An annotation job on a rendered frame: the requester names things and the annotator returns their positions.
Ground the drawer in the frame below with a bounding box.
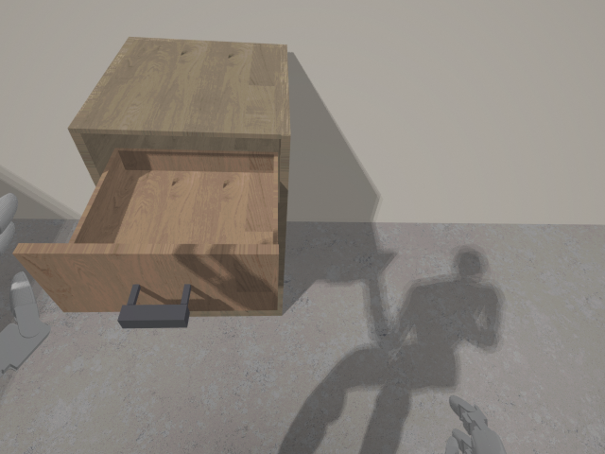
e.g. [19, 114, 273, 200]
[12, 148, 279, 312]

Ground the cabinet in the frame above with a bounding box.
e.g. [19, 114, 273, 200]
[67, 37, 291, 317]

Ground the left robot hand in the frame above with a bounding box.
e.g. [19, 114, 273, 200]
[0, 193, 51, 377]

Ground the right robot hand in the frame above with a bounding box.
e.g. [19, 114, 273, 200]
[441, 395, 507, 454]

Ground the handle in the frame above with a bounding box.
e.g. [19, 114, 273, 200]
[117, 284, 191, 328]

